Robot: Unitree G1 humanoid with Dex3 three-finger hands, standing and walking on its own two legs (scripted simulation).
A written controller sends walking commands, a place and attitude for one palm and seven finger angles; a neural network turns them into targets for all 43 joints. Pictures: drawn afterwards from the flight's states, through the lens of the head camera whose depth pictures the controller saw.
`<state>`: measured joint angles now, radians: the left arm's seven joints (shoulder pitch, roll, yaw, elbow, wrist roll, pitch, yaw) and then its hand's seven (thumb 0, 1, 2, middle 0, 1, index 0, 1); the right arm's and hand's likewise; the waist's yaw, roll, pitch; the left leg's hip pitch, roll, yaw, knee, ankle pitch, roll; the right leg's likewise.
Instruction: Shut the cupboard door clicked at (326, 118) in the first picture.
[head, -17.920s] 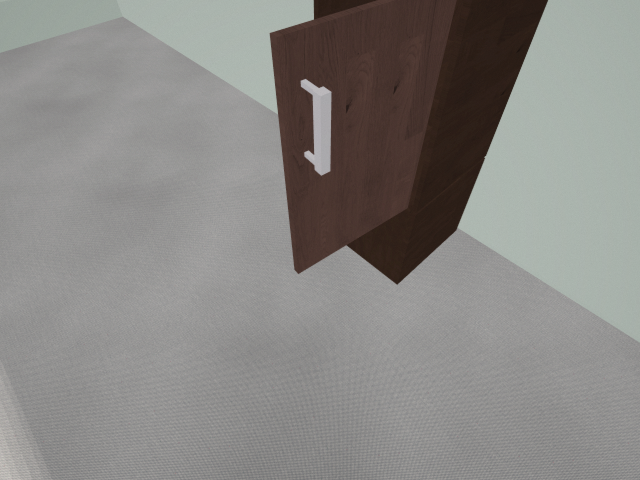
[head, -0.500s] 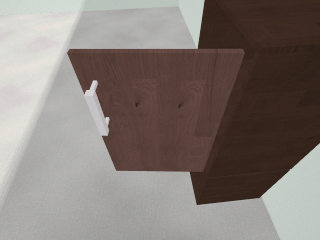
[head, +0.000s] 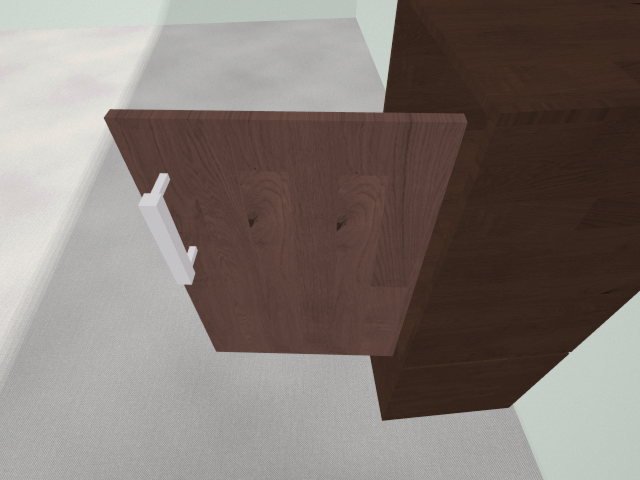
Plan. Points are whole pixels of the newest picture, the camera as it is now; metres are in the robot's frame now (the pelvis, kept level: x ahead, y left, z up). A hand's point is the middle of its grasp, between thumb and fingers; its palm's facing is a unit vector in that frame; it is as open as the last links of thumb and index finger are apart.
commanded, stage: shuffle to correct the standing spot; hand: left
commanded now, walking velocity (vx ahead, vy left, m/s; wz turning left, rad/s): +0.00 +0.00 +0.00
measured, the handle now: (174, 232) +0.40 +0.23 +0.09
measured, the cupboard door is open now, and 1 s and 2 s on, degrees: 83 83 83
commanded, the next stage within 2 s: come to a stop and stand still in 0.14 s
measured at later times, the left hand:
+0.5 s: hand out of the picture +0.01 +0.19 -0.17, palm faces +0.03 -0.98 -0.21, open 7.4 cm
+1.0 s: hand out of the picture +0.00 +0.20 -0.17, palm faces +0.02 -0.98 -0.21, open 7.3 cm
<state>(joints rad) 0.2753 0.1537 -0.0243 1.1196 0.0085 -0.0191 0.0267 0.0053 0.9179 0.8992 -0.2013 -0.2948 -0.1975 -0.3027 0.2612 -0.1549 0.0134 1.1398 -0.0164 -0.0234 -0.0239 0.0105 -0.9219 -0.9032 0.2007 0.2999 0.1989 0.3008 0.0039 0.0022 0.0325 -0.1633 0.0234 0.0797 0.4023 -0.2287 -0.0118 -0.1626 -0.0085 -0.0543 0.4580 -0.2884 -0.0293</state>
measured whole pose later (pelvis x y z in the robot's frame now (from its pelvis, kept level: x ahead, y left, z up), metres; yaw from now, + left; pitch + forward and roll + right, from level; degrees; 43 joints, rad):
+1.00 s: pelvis +0.00 +0.03 -0.01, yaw +1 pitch -1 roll +1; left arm 0.28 0.15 -0.02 1.08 0.01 -0.01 0.03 0.00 0.91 0.90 -0.20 -0.29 -0.20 -0.30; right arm 0.31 -0.15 0.03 1.09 -0.02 -0.02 -0.01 0.02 -0.93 -0.90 0.20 0.30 0.20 0.30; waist -0.01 0.02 0.03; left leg -0.20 -0.01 0.08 0.49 -0.27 0.03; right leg -0.18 -0.05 -0.05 0.52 -0.32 0.01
